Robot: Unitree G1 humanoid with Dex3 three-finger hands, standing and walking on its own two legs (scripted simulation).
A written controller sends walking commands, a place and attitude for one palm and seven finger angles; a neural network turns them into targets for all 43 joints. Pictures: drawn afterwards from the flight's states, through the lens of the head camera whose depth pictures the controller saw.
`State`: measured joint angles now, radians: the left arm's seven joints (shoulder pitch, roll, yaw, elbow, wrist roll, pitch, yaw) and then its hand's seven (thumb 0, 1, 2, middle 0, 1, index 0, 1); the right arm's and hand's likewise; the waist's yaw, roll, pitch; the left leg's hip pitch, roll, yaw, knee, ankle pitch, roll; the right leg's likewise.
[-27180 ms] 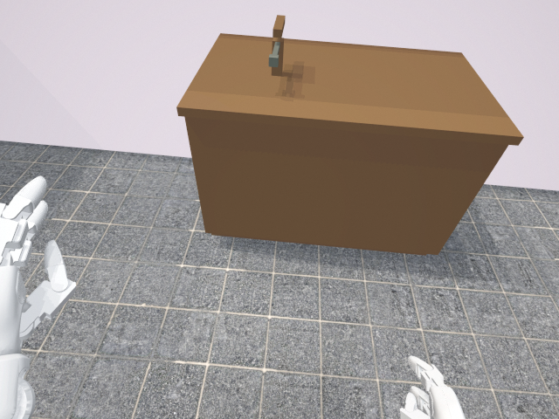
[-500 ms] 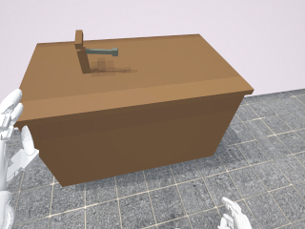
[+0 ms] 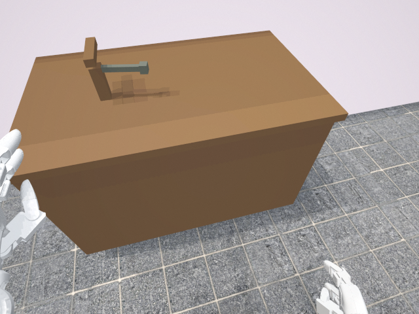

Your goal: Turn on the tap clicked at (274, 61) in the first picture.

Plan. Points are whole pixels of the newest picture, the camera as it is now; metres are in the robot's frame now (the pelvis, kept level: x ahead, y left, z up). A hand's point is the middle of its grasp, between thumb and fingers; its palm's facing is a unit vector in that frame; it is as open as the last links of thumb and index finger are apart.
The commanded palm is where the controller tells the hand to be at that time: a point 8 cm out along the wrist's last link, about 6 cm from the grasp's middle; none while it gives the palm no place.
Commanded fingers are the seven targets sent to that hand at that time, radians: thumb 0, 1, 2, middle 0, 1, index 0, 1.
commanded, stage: stand and check the lever's angle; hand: left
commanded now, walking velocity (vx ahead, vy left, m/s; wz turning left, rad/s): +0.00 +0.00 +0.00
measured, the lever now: (143, 67) +0.78 +0.23 +0.05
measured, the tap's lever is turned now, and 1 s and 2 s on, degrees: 78 78 78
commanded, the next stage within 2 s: stand and wait in 0.22 s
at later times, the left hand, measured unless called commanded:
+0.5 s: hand (21, 222) +0.21 +0.26 +0.16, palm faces +0.42 -0.85 -0.32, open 7.4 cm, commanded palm +0.15 +0.30 +0.18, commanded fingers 0.00 0.90 0.90 -0.20 -0.30 -0.20 -0.30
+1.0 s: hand (22, 219) +0.21 +0.26 +0.16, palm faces +0.41 -0.85 -0.33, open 7.4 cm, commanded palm +0.16 +0.30 +0.18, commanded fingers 0.00 0.90 0.90 -0.20 -0.30 -0.20 -0.30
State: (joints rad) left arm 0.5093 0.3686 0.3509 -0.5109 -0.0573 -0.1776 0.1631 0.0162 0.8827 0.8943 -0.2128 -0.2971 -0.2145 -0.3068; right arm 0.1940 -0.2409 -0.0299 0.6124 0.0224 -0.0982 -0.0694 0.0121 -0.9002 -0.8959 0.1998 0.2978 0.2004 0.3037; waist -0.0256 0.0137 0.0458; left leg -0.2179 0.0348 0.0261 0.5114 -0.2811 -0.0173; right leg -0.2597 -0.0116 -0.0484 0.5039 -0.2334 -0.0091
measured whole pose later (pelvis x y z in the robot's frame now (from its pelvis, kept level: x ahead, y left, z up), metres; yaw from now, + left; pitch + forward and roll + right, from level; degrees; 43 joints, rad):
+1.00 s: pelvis +0.00 +0.02 +0.00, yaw -1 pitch -1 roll -1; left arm 0.45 0.32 0.31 -0.43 -0.05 -0.16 0.17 0.02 0.89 0.89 -0.21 -0.30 -0.21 -0.31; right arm 0.19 -0.20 0.01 0.62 0.00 -0.09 -0.07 0.01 -0.90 -0.90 0.20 0.30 0.20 0.30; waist 0.01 0.01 0.01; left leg -0.20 0.02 0.05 0.47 -0.26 0.02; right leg -0.22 -0.02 -0.02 0.41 -0.17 0.02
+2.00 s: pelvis +0.00 +0.03 +0.01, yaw -1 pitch -1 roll -1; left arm 0.46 0.32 0.31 -0.43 -0.05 -0.15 0.16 0.02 0.89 0.89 -0.21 -0.30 -0.21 -0.31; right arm 0.19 -0.20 0.02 0.62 0.00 -0.08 -0.07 0.01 -0.90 -0.90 0.20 0.30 0.20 0.30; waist 0.01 0.01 0.00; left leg -0.19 0.02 0.05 0.46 -0.26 0.02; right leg -0.21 -0.02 -0.02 0.39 -0.17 0.03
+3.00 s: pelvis +0.00 +0.03 +0.01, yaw -1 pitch -1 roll -1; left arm 0.45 0.33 0.31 -0.44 -0.05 -0.15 0.16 0.02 0.89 0.89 -0.21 -0.30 -0.21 -0.31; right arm 0.19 -0.20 0.02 0.62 0.00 -0.08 -0.08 0.01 -0.90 -0.90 0.20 0.30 0.20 0.30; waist 0.01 0.01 0.00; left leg -0.18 0.01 0.05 0.46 -0.26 0.02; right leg -0.20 -0.03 -0.02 0.39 -0.17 0.03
